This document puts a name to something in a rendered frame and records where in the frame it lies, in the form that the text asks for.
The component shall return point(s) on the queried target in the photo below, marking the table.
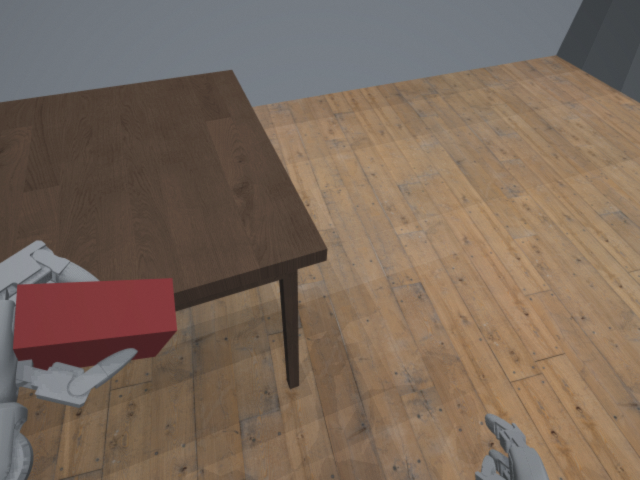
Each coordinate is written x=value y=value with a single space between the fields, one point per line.
x=173 y=178

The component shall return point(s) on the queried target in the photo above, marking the robot left hand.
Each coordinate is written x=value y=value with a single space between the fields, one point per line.
x=61 y=383

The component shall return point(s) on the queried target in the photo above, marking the robot right hand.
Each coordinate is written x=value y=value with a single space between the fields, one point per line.
x=522 y=463

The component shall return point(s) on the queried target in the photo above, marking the left robot forearm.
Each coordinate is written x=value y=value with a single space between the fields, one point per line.
x=16 y=453

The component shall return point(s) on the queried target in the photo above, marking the sponge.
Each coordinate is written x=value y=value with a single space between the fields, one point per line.
x=82 y=323

